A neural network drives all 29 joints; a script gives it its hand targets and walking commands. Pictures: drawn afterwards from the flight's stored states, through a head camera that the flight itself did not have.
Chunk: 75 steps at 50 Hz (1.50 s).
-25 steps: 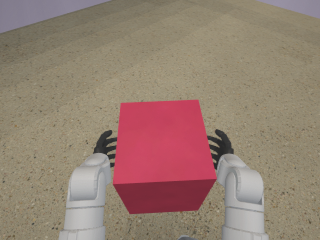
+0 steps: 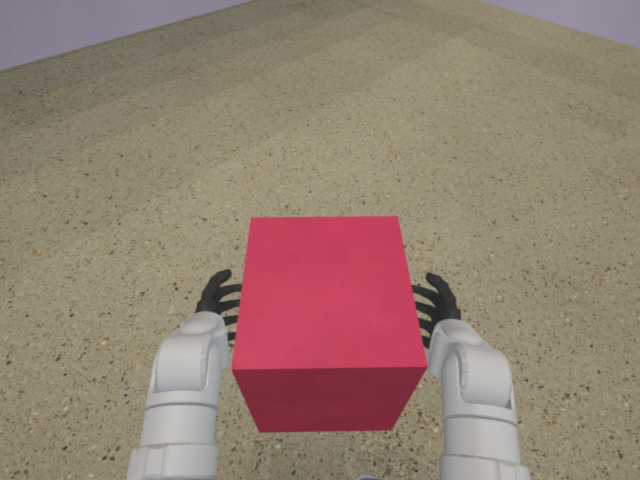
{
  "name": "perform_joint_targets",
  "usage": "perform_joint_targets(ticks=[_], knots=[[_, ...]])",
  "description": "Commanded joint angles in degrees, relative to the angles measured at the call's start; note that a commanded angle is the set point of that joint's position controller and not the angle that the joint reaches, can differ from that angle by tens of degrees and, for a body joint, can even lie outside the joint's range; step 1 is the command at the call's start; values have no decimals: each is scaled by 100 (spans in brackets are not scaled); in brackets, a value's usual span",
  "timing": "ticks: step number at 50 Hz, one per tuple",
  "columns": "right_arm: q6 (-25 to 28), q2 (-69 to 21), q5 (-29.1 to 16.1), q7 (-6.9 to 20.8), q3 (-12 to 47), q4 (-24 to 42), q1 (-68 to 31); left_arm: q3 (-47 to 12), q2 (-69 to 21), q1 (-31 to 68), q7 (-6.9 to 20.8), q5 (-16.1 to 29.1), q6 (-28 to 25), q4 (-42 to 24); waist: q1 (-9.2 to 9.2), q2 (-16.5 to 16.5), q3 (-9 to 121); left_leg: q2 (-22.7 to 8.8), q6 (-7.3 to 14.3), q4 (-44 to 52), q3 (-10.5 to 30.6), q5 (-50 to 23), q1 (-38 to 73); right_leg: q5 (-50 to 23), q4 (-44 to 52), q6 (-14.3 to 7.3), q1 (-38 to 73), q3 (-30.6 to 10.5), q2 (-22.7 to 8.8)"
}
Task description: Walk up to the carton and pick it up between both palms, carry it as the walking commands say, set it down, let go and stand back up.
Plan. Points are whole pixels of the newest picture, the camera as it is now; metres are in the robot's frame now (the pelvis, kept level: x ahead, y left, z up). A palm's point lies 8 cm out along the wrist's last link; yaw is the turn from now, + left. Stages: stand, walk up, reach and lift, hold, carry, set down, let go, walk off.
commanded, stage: hold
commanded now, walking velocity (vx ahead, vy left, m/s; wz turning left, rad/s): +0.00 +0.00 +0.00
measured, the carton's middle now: (325, 329) +0.33 -0.01 -0.03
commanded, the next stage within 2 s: set down in 0.24 s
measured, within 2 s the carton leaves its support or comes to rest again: neither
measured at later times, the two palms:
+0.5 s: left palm (206, 325) +0.31 +0.15 +0.01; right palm (425, 325) +0.31 -0.14 +0.02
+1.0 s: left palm (221, 329) +0.33 +0.14 -0.05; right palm (418, 342) +0.32 -0.14 -0.04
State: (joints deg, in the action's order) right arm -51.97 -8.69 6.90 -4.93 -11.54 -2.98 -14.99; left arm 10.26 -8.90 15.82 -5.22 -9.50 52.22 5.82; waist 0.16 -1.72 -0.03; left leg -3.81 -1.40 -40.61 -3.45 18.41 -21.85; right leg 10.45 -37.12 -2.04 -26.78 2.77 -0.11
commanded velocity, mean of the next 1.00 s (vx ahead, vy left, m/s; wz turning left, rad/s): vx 0.00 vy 0.00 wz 0.00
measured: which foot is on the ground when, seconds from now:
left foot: down 0.00-1.00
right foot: down 0.00-1.00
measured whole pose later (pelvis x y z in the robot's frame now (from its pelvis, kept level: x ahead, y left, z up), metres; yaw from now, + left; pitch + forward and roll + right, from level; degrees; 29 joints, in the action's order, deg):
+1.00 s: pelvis +0.02 +0.00 +0.00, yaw +1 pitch +5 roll +0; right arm -17.0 -9.5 9.6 -4.2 -19.8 -32.0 -18.1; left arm 19.9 -8.2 24.5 -2.4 -15.7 18.0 39.2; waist 0.2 -1.5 -2.7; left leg -3.2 -1.1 -41.3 -1.4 19.8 -26.9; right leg 12.1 -37.8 -2.0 -31.3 2.0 1.0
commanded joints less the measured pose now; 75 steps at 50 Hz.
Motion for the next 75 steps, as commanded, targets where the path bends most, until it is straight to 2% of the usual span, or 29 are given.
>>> perform_joint_targets(ticks=[1, 9, 10, 13, 16, 19, 20, 21, 23, 26, 30, 31, 33, 34, 36, 38, 42, 43, 46, 51, 53, 56, 57, 60, 61, 63, 69, 70, 75], knots=[[1001, -6000, -1297, 1452, 3837, 169, -4125, -3293, -5287, 4119, 1635, 1023, -1223, -247, -156, 153, 2245, 883, 326, 1181, 947, 251, 575, 1249, 1284, 200, 2368, -1010, 296], [1139, -6444, -1590, 1790, 4364, -251, -5020, -3219, -5892, 4379, 1789, 1069, -1264, 314, -523, 455, 3155, 891, 206, 1267, 797, 183, 527, 1012, 1217, 197, 2913, -984, 295], [1103, -6356, -1498, 1826, 4293, -302, -4647, -3341, -5939, 4278, 1807, 1159, -1234, 125, -334, 301, 3178, 837, 177, 1313, 854, -130, 772, 676, 1148, 127, 2760, -852, 413], [1078, -6269, -1357, 1795, 4034, -801, -3745, -3193, -5741, 3387, 1846, 1006, -1264, 727, -661, 814, 2498, 873, 357, 1378, 833, -746, 225, -604, 765, 119, 3026, -757, 367], [1143, -6174, -1334, 1836, 4013, -836, -3481, -3229, -5834, 3303, 1832, 1007, -1340, 600, -544, 841, 2698, 830, 369, 1437, 849, -1087, 510, -1051, 662, 157, 3158, -680, 444], [1302, -6050, -1119, 1866, 3777, -1091, -3410, -3038, -5839, 3475, 1866, 949, -1517, 802, -429, 654, 2421, 856, 405, 1387, 916, -782, 328, -740, 685, 157, 2882, -748, 417], [1380, -6201, -1317, 1885, 3901, -943, -3595, -3080, -5880, 3412, 1895, 953, -1587, 740, -668, 808, 2553, 863, 405, 1395, 878, -873, 318, -773, 656, 160, 2917, -744, 458], [1416, -6159, -1183, 1911, 3739, -1172, -3434, -3238, -5918, 3733, 1882, 1022, -1662, 672, -390, 763, 2537, 823, 389, 1384, 926, -818, 335, -817, 586, 162, 2831, -726, 464], [1583, -6097, -1135, 1882, 3643, -1205, -3958, -3108, -5932, 4245, 1928, 1095, -1837, 684, -361, 574, 2553, 823, 407, 1291, 918, -419, 97, -453, 546, 146, 2796, -832, 413], [1891, -6303, -1107, 1900, 3512, -1458, -4380, -2825, -5927, 4431, 1935, 852, -2087, 1050, -639, 670, 2476, 871, 448, 1102, 854, -25, 48, 193, 502, 141, 2425, -894, 392], [2123, -6116, -757, 1834, 2797, -2121, -4760, -2349, -5954, 4847, 2024, 636, -2330, 1933, -316, 507, 1952, 801, 502, 975, 939, 705, -618, 759, 310, 145, 2060, -849, 432], [2323, -6142, -826, 1833, 2951, -1980, -5011, -2136, -6024, 4560, 2034, 519, -2449, 2216, -568, 637, 2123, 871, 526, 917, 903, 572, -646, 667, 363, 122, 2156, -957, 377], [2491, -6152, -752, 1763, 2708, -2187, -5045, -1996, -6025, 4518, 2045, 360, -2628, 2560, -443, 575, 2019, 859, 538, 786, 883, 548, -832, 631, 326, 151, 2031, -970, 370], [2599, -6159, -757, 1757, 2664, -2193, -5545, -1700, -5970, 4626, 2033, 236, -2733, 2739, -706, 477, 1988, 851, 574, 675, 848, 679, -1016, 859, 239, 171, 1960, -997, 369], [2691, -6014, -501, 1759, 2336, -2693, -5163, -1481, -5924, 4608, 1951, 20, -2880, 2948, -512, 627, 1713, 826, 552, 655, 814, 712, -1106, 784, 255, 92, 1731, -1009, 368], [2847, -5830, -539, 1760, 2404, -2592, -5287, -1151, -5835, 4171, 1901, -121, -3034, 3198, -752, 477, 1637, 800, 584, 669, 856, 602, -1318, 611, 114, 142, 1758, -921, 367], [3204, -5618, -297, 1656, 2168, -2784, -5014, -1152, -5671, 4102, 1829, -233, -3372, 3229, -594, 573, 1950, 783, 557, 518, 960, 198, -1400, 97, -91, 141, 1454, -935, 364], [3290, -5526, -155, 1607, 2119, -2974, -4518, -1240, -5713, 4168, 1807, -223, -3479, 3183, -266, 551, 1776, 845, 553, 444, 894, 77, -1577, -91, 51, 115, 1411, -1063, 391], [3647, -5281, -104, 1550, 2192, -2854, -4379, -1199, -5468, 3770, 1696, -368, -3766, 3136, -537, 797, 2075, 879, 508, 234, 909, -356, -1661, -423, -219, 80, 1051, -1051, 413], [4231, -5028, 29, 1369, 2317, -2794, -4228, -1427, -5128, 3561, 1529, -301, -4332, 3164, -484, 699, 2758, 935, 493, -191, 925, -1110, -1799, -1135, -567, 96, 818, -1115, 464], [4527, -4893, 184, 1227, 2293, -2921, -3995, -1651, -5102, 3829, 1493, -133, -4644, 3068, -214, 571, 3187, 995, 443, -470, 956, -1440, -2122, -1609, -772, 87, 733, -1166, 477], [4832, -4491, 171, 1040, 2401, -3032, -3845, -1798, -4569, 3656, 1329, -38, -4983, 3084, -234, 503, 3452, 1014, 416, -681, 929, -1405, -2478, -1605, -1026, 132, 524, -1114, 522], [4978, -4223, 9, 965, 2618, -2928, -4043, -1655, -4206, 3344, 1227, -83, -5132, 3190, -675, 501, 3602, 1047, 450, -765, 875, -1490, -2417, -1548, -1143, 145, 410, -1126, 517], [5322, -3436, -248, 653, 2713, -2783, -3797, -2164, -3375, 3680, 932, 384, -5478, 2789, -380, 551, 3858, 1035, 407, -899, 774, -1357, -2461, -1482, -1293, 119, 171, -1005, 594], [5516, -3047, -495, 537, 3052, -2350, -3948, -2095, -3140, 3246, 778, 382, -5618, 2825, -730, 655, 4345, 1093, 370, -973, 656, -1612, -2335, -1661, -1395, 138, 236, -965, 619], [5651, -2353, -568, 212, 2713, -2699, -3385, -2308, -2513, 3465, 385, 766, -5870, 2270, -340, 564, 4536, 1054, 272, -1048, 723, -1749, -2178, -1715, -1540, 81, 0, -883, 677], [6044, -336, -813, -647, 2262, -2722, -2681, -1587, -144, 2499, -413, 952, -6213, 2632, -467, 357, 3541, 1104, 311, -893, 517, -1223, -2259, -1140, -1338, 71, -286, -791, 704], [6124, -199, -792, -739, 2188, -2680, -2715, -1805, -245, 2509, -431, 1103, -6213, 2762, -223, 387, 3595, 1059, 313, -987, 587, -1138, -2327, -1019, -1355, -9, -348, -873, 686], [6179, 170, -1116, -889, 2177, -2482, -3178, -1466, 455, 2987, -516, 1271, -6376, 2578, -531, 385, 3544, 1061, 336, -1163, 413, -1092, -2730, -852, -1352, -25, -355, -1006, 678]])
